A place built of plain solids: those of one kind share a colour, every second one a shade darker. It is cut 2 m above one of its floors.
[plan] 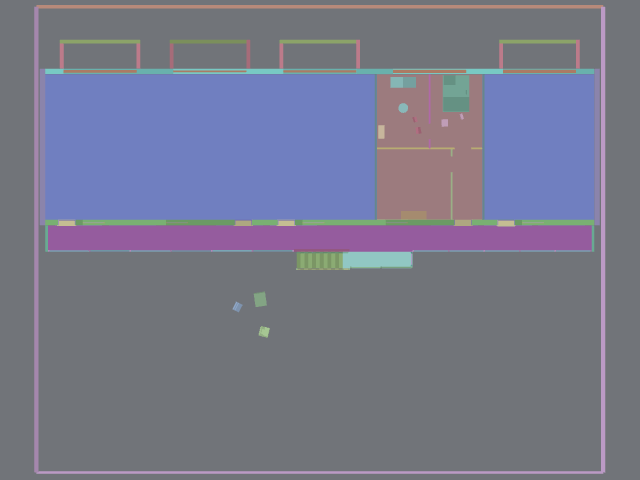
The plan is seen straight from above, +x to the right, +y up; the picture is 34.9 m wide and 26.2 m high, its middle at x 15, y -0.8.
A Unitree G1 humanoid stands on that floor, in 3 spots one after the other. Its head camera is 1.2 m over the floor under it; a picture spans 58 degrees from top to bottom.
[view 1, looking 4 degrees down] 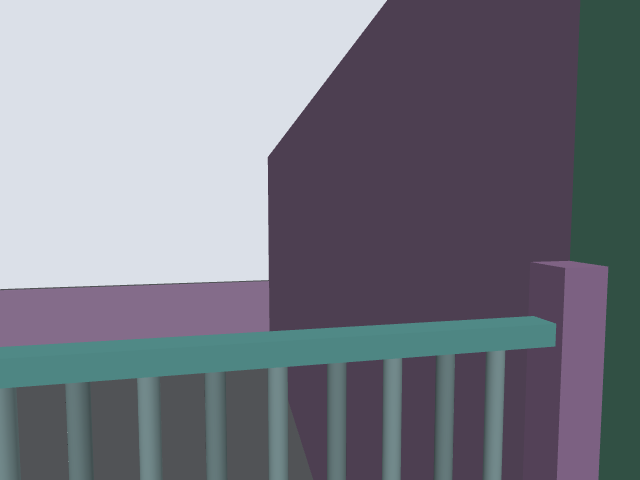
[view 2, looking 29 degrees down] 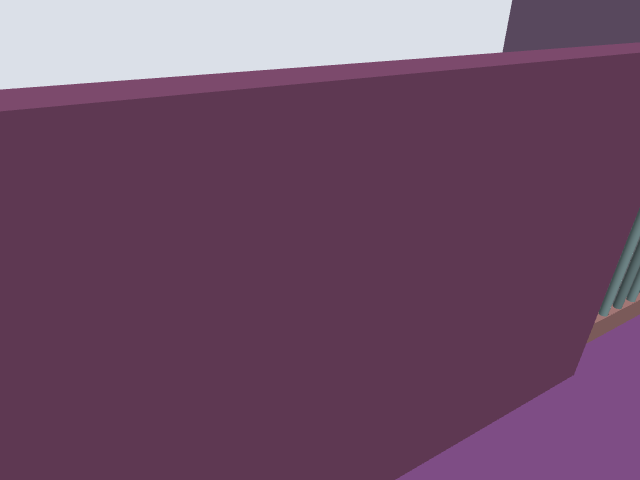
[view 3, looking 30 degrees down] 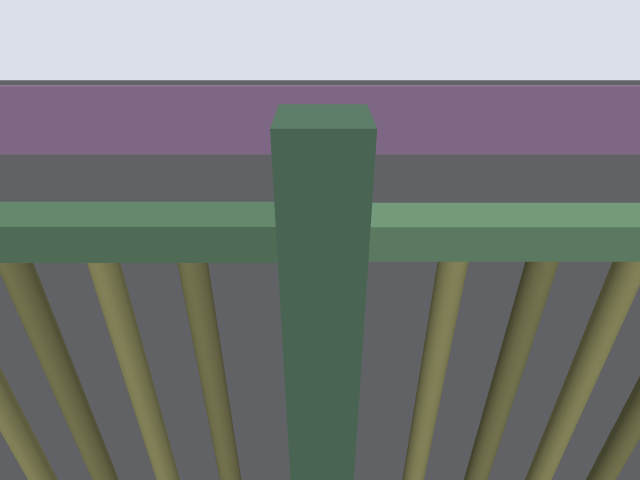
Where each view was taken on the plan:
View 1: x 0.80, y -0.72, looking -102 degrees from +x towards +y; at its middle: site_fence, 5.60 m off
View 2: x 14.95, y -0.74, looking -119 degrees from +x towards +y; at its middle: deck_guard_stair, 0.72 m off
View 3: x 18.35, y -1.90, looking -90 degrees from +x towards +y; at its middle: head_edge_guard_newel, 0.41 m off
